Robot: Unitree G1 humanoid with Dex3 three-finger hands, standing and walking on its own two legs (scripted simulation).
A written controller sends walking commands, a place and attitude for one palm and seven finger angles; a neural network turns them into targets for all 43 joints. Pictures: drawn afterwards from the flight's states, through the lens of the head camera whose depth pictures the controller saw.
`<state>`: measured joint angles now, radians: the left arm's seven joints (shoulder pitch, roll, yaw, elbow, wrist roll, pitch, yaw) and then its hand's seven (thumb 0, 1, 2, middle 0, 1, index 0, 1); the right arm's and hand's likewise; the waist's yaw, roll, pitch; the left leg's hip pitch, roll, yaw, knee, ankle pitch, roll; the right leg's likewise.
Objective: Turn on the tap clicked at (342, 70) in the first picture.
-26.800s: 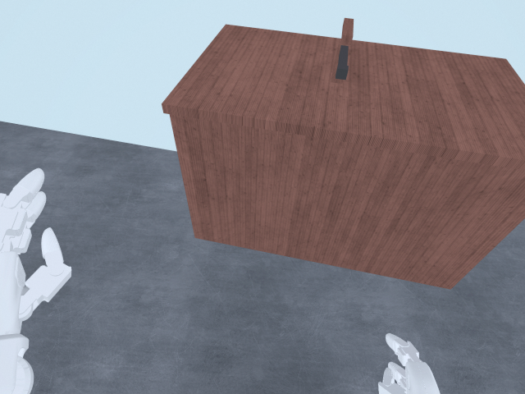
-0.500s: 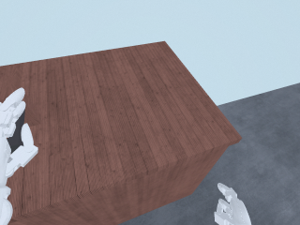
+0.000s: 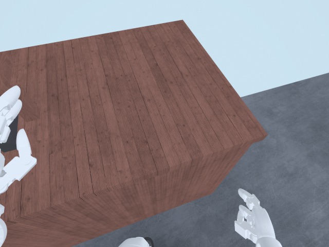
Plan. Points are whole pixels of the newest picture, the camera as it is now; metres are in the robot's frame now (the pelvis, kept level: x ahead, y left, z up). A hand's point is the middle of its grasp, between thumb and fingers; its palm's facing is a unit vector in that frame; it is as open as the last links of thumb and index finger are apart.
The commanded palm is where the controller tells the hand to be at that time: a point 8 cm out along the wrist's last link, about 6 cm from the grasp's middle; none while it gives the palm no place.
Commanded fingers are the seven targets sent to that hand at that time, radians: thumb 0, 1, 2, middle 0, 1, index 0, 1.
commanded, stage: shuffle to correct the standing spot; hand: left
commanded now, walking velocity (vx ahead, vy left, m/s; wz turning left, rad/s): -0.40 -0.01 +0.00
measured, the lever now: (7, 142) +0.28 +0.37 +0.09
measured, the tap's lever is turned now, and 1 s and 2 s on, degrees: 0 0 0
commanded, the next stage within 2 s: come to a stop and stand still in 0.20 s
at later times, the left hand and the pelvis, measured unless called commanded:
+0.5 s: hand (20, 207) +0.15 +0.23 +0.17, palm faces +0.31 -0.81 -0.51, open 7.4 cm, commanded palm +0.09 +0.27 +0.18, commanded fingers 0.00 0.90 0.90 -0.20 -0.30 -0.20 -0.30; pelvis -0.08 -0.01 -0.02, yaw -1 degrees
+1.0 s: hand out of the picture +0.09 +0.23 +0.17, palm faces +0.33 -0.81 -0.49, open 7.4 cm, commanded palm +0.03 +0.27 +0.18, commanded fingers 0.00 0.90 0.90 -0.20 -0.30 -0.20 -0.30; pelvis -0.13 -0.01 -0.03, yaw +0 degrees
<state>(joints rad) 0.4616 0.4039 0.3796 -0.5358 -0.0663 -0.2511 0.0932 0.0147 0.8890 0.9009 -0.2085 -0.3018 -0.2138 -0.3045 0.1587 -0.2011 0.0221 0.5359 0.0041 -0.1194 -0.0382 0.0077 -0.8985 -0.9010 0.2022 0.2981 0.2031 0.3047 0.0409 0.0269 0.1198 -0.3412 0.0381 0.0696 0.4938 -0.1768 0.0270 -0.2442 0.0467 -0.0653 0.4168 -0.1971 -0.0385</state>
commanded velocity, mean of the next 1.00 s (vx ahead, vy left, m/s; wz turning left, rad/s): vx -0.05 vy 0.01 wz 0.00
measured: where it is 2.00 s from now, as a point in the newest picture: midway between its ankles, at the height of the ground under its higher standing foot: outside the picture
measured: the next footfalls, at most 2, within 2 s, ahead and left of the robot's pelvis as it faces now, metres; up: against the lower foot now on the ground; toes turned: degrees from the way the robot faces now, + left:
right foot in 0.46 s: -0.04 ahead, -0.11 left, +0.00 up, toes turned -2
left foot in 0.68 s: -0.06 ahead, +0.12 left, +0.00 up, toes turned -3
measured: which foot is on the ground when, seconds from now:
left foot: down 0.00-0.50, up 0.52-0.66, down 0.68-0.88, up 0.90-1.00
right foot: down 0.00-0.24, up 0.26-0.44, down 0.46-1.00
